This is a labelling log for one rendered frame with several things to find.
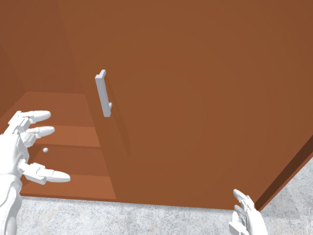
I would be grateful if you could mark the left robot hand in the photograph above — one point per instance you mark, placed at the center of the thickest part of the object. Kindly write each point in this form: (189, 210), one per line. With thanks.
(14, 143)

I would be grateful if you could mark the robot left forearm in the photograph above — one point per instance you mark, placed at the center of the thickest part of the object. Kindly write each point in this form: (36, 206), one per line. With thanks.
(10, 203)

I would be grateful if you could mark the handle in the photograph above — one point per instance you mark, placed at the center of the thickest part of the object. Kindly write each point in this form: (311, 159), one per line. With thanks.
(106, 105)

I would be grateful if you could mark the right robot hand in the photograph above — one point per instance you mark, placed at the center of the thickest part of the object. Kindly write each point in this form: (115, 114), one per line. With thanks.
(252, 221)

